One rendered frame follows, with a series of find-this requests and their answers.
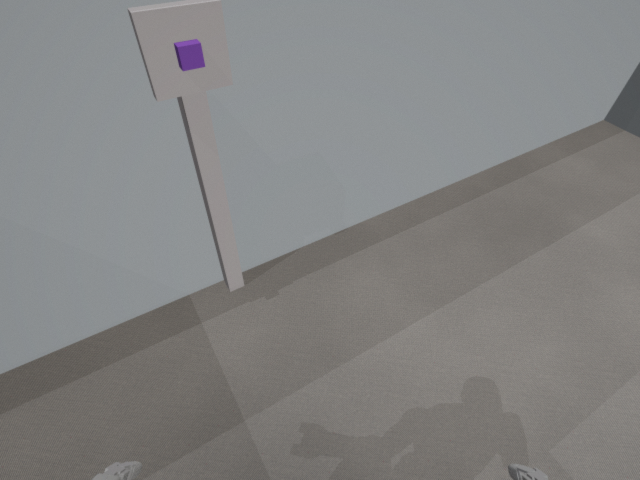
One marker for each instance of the button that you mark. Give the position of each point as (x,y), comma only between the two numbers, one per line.
(189,54)

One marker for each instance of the panel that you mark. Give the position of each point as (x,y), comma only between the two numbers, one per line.
(157,27)

